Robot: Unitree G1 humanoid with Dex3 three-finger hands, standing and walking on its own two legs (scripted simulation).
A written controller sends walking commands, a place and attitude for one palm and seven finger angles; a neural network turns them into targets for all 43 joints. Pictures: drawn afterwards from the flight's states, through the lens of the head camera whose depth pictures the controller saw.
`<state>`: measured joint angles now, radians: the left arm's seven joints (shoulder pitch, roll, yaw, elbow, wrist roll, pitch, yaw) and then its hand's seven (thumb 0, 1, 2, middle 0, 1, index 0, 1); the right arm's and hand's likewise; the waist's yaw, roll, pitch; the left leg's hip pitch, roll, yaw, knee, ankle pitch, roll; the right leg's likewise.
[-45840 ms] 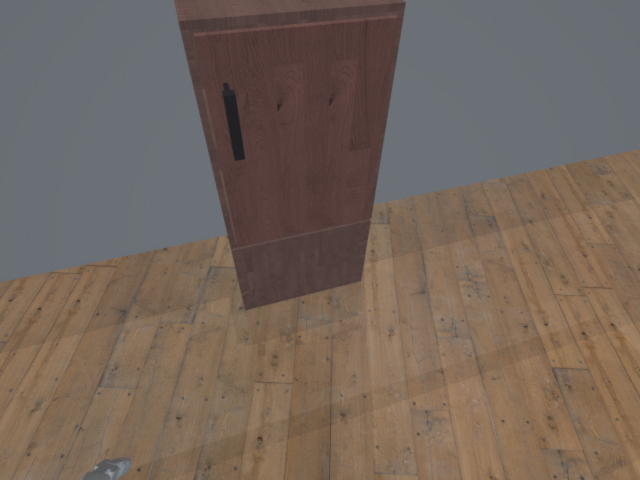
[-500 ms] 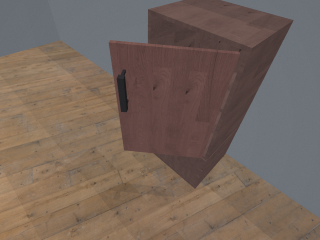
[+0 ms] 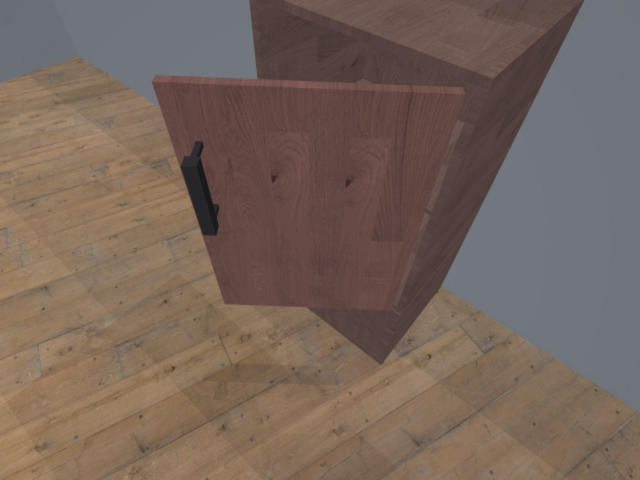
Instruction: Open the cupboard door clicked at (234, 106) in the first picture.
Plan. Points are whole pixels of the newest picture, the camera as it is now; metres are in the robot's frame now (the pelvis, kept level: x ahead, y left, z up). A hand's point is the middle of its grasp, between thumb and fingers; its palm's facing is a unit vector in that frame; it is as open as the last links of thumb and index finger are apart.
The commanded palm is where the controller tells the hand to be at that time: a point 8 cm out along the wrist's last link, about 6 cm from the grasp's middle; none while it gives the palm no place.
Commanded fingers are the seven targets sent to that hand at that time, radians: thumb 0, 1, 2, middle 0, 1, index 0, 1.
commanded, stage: come to a stop and stand still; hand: left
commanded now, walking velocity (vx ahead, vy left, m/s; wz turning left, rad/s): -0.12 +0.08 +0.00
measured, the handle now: (204, 190) +0.53 +0.21 +0.03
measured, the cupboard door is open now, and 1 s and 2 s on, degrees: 39 39 39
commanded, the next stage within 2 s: look again from close up in 1.52 s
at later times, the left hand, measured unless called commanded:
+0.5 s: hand out of the picture -0.01 +0.21 -0.16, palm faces +0.01 -0.96 -0.28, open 7.4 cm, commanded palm none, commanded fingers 0.00 0.90 0.90 -0.20 -0.30 -0.20 -0.30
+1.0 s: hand out of the picture +0.03 +0.16 -0.16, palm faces -0.01 -0.97 -0.24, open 7.3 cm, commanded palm none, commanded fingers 0.00 0.90 0.90 -0.20 -0.30 -0.20 -0.30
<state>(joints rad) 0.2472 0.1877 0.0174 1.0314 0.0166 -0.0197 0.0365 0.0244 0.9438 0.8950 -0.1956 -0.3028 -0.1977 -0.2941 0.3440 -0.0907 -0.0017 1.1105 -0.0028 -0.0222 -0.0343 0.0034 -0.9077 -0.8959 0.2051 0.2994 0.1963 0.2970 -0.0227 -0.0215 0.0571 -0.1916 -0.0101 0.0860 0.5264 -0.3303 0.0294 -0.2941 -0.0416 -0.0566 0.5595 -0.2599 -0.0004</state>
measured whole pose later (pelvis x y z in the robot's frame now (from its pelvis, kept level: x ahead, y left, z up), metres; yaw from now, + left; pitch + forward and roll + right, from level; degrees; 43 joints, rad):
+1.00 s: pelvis +0.00 -0.02 +0.01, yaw +1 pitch -1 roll +1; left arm 0.22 0.17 -0.02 1.09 0.01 -0.02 0.02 0.01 0.92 0.89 -0.20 -0.30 -0.20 -0.29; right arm 0.29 -0.17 0.02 1.10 -0.01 -0.02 -0.02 0.00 -0.91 -0.90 0.20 0.30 0.19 0.30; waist -0.01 0.03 0.05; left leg -0.12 0.00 0.07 0.41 -0.27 0.00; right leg -0.24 -0.02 -0.07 0.48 -0.23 -0.03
